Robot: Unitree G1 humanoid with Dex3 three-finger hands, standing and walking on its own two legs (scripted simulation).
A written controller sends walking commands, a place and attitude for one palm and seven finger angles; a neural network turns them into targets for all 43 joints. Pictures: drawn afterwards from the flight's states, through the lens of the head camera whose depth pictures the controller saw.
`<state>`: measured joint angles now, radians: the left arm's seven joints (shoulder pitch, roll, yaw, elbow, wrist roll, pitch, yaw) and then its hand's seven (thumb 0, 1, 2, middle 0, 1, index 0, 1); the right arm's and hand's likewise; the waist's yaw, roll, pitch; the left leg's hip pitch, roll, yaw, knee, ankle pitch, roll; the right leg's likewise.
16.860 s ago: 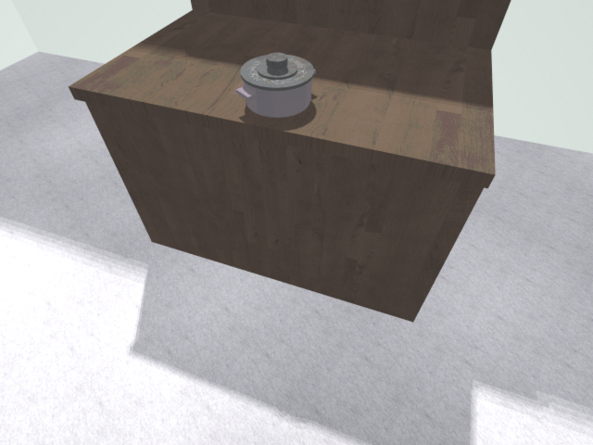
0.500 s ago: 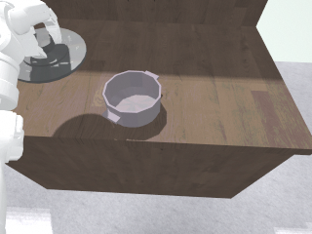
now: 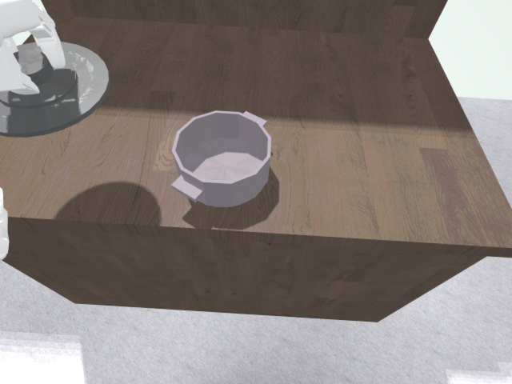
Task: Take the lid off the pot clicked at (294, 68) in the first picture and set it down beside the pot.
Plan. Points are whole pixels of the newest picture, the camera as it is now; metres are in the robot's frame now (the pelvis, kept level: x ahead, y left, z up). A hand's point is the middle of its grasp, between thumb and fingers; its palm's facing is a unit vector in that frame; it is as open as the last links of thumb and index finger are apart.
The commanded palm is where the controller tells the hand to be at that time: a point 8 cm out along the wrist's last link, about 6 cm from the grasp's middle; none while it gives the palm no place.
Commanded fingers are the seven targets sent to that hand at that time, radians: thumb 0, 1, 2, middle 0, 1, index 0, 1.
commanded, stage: move the lid sideways beside the pot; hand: left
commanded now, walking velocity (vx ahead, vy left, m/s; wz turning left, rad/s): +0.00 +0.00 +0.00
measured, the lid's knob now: (28, 68) +0.51 +0.30 +0.20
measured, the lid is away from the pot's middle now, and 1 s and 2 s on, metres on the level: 0.26 0.23 0.23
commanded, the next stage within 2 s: lower the lid onto the table in 0.02 s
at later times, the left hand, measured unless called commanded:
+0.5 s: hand (49, 71) +0.50 +0.27 +0.20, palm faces -0.35 -0.09 -0.93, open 8.2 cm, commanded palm +0.51 +0.27 +0.28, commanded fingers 0.00 0.57 1.05 -0.74 -1.02 -0.78 -1.05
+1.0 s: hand (56, 101) +0.48 +0.27 +0.17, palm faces -0.41 -0.07 -0.91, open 8.2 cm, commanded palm +0.51 +0.27 +0.24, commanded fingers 0.00 0.57 1.05 -0.74 -1.02 -0.78 -1.05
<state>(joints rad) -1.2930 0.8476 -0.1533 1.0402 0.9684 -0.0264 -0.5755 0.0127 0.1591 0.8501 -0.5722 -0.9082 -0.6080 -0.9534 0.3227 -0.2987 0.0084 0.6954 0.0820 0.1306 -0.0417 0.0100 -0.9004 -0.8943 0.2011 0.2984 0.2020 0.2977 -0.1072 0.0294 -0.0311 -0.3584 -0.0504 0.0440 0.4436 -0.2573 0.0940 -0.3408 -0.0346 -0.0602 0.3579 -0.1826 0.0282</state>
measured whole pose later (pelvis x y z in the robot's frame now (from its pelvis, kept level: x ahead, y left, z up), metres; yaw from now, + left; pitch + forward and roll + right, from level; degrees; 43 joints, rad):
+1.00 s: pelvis +0.00 -0.01 +0.00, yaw +0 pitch +10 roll -2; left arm -1.20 0.80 -0.13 1.07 0.96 -0.06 -0.54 0.01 0.16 0.85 -0.57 -0.91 -0.60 -0.95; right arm 0.31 -0.30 0.00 0.69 0.08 0.13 -0.05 0.01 -0.90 -0.89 0.20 0.30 0.20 0.30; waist -0.12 0.03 -0.03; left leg -0.39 -0.03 0.04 0.48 -0.28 0.08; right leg -0.37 -0.02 -0.05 0.39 -0.20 0.02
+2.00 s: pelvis +0.01 +0.01 -0.01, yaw -2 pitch +15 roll -3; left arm -1.18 0.78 -0.12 1.20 1.00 -0.15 -0.45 0.01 0.17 0.85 -0.56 -0.91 -0.60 -0.95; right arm 0.38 -0.28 0.00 0.72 0.07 0.13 -0.07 0.01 -0.90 -0.89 0.20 0.30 0.20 0.30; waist -0.15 0.02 -0.06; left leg -0.51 -0.04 0.06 0.57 -0.32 0.11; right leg -0.49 -0.02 -0.02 0.46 -0.23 0.02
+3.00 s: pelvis +0.00 -0.01 -0.02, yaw -3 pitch +18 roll -3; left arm -1.10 0.87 -0.04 1.22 1.01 -0.21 -0.40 0.03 0.18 0.84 -0.55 -0.91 -0.60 -0.96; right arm 0.38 -0.29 0.03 0.72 0.09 0.16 -0.10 0.01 -0.90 -0.89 0.20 0.30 0.20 0.30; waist -0.18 0.02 -0.08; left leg -0.66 0.01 0.06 0.72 -0.38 0.08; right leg -0.64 0.02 -0.02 0.60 -0.28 0.02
